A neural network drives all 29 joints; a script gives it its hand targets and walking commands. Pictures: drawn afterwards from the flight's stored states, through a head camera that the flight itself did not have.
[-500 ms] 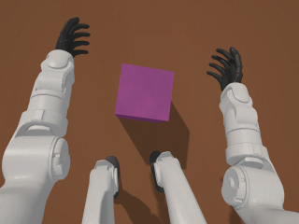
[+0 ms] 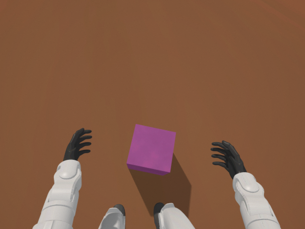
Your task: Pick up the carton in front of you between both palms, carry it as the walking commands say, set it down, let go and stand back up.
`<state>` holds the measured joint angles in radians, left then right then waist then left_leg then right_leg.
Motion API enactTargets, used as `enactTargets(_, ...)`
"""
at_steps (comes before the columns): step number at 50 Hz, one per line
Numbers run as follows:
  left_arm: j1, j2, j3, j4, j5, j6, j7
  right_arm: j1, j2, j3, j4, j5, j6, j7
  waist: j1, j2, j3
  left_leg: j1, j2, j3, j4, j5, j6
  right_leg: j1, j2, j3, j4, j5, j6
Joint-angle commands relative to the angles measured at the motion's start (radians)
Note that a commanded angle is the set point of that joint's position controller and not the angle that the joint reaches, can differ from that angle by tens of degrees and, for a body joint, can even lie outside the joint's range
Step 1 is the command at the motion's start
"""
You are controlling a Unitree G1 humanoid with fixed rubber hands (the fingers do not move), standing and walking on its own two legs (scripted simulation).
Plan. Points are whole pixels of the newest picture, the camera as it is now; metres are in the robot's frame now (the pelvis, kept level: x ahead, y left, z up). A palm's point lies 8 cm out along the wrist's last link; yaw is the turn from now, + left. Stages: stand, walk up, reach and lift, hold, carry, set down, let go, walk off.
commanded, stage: let go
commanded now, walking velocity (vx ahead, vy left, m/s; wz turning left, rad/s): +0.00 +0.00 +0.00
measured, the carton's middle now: (150, 151) +0.41 -0.07 -0.61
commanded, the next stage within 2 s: stand in 0.86 s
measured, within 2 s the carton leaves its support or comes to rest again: neither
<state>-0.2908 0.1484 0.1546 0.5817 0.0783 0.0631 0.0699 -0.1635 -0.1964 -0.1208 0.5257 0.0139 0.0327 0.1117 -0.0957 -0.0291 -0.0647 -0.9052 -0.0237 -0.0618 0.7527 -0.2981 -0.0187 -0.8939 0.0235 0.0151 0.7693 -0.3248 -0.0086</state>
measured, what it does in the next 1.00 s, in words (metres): stands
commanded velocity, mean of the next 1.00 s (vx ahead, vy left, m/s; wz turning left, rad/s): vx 0.00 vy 0.00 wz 0.00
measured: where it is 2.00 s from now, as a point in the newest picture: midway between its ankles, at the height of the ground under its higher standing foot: outside the picture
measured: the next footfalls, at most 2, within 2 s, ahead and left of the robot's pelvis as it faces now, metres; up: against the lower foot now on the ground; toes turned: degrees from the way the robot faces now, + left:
none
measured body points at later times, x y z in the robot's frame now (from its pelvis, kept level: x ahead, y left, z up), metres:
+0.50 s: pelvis +0.04 +0.02 +0.04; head +0.06 +0.02 +0.49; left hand +0.22 +0.25 -0.03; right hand +0.20 -0.22 -0.03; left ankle +0.02 +0.13 -0.70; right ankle +0.00 -0.11 -0.70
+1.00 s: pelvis +0.02 +0.00 +0.04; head +0.02 +0.00 +0.49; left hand +0.18 +0.27 -0.05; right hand +0.18 -0.27 -0.04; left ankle +0.02 +0.13 -0.70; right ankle +0.00 -0.11 -0.70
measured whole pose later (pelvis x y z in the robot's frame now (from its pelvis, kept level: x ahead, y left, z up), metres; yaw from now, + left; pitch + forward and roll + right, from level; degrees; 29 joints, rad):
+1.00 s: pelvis +0.02 +0.00 +0.04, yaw -1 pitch -2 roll +0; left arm 0.22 0.29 0.05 0.60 0.05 0.05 0.00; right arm 0.20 -0.30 -0.05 0.55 -0.04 0.08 -0.01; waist 0.00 0.02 0.03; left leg -0.21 0.00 -0.05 0.54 -0.31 -0.01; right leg -0.19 0.04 0.04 0.52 -0.31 -0.01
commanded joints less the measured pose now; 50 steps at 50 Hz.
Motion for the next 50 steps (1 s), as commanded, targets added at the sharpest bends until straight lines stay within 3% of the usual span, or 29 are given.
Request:
enactTargets(1,0.038,0.07,-0.008,-0.093,-0.008,-0.046,-0.016,0.112,-0.077,0.008,-0.109,0.017,-0.035,-0.013,0.003,0.011,-0.469,0.316,-0.042,0.05,-0.096,0.224,0.011,0.5,-0.003,0.032,-0.104,0.492,0.047)
enactTargets(8,0.266,0.099,-0.033,-0.121,-0.027,-0.084,-0.044,0.304,-0.08,0.059,-0.18,0.03,-0.056,-0.037,0.034,0.017,-0.326,0.526,-0.035,0.042,-0.207,0.351,0.009,0.64,0.001,0.038,-0.204,0.608,0.053)
enactTargets(16,0.456,0.12,-0.068,-0.181,-0.054,-0.07,-0.079,0.372,-0.113,0.066,-0.183,0.017,-0.038,-0.036,0.08,0.082,-0.117,0.816,-0.007,0.024,-0.323,0.455,-0.011,0.647,0.029,0.009,-0.353,0.429,0.04)
enactTargets(20,0.484,0.132,-0.087,-0.215,-0.073,-0.035,-0.107,0.368,-0.121,0.056,-0.179,0.0,-0.006,-0.034,0.088,0.07,-0.029,0.852,0.001,0.025,-0.359,0.407,-0.012,0.673,0.037,-0.003,-0.385,0.321,0.032)
enactTargets(29,0.468,0.147,-0.103,-0.261,-0.085,0.039,-0.146,0.36,-0.119,0.036,-0.18,-0.036,0.072,-0.037,0.078,0.012,0.11,0.851,-0.001,0.041,-0.393,0.237,0.003,0.745,0.035,-0.014,-0.4,0.209,0.024)
enactTargets(31,0.461,0.153,-0.096,-0.265,-0.078,0.052,-0.148,0.351,-0.118,0.033,-0.186,-0.039,0.084,-0.034,0.082,0.015,0.129,0.85,-0.003,0.046,-0.394,0.209,0.004,0.76,0.032,-0.015,-0.402,0.191,0.023)
enactTargets(32,0.519,0.155,-0.088,-0.207,-0.103,0.024,-0.129,0.288,-0.151,0.029,-0.271,-0.049,0.133,-0.061,0.084,-0.003,0.073,0.897,0.001,0.044,-0.358,0.281,0.012,0.744,0.056,-0.029,-0.374,0.179,0.031)
enactTargets(37,0.476,0.167,-0.094,-0.239,-0.085,0.032,-0.109,0.321,-0.133,0.07,-0.258,-0.035,0.182,-0.084,0.092,0.043,0.127,0.865,-0.01,0.052,-0.355,0.235,0.012,0.729,0.049,-0.018,-0.364,0.162,0.029)
enactTargets(43,0.468,0.176,-0.09,-0.238,-0.078,0.058,-0.114,0.299,-0.132,0.073,-0.276,-0.037,0.215,-0.093,0.104,0.036,0.166,0.846,-0.014,0.069,-0.354,0.153,0.017,0.736,0.035,-0.009,-0.382,0.109,0.03)
enactTargets(44,0.501,0.29,-0.055,-0.105,-0.036,0.02,-0.072,0.277,-0.232,0.034,-0.124,-0.046,0.117,-0.129,0.116,0.121,0.152,0.685,0.029,0.033,-0.296,0.033,0.001,0.62,-0.043,0.041,-0.386,0.096,0.039)
enactTargets(47,0.478,0.305,-0.055,-0.069,-0.021,-0.026,-0.052,0.328,-0.223,0.037,-0.058,-0.059,0.019,-0.132,0.09,0.035,0.116,0.723,0.046,-0.011,-0.287,-0.073,0.014,0.547,-0.069,0.098,-0.42,-0.1,0.004)
enactTargets(48,0.466,0.293,-0.057,-0.059,-0.02,-0.035,-0.052,0.324,-0.222,0.036,-0.039,-0.059,0.004,-0.129,0.09,0.03,0.106,0.723,0.053,-0.021,-0.288,-0.075,0.017,0.541,-0.068,0.103,-0.417,-0.116,-0.001)
enactTargets(50,0.45,0.287,-0.06,-0.037,-0.024,-0.047,-0.06,0.305,-0.231,0.036,-0.009,-0.056,-0.013,-0.12,0.094,0.027,0.073,0.717,0.063,-0.03,-0.29,-0.006,0.023,0.579,-0.067,0.1,-0.394,-0.028,-0.002)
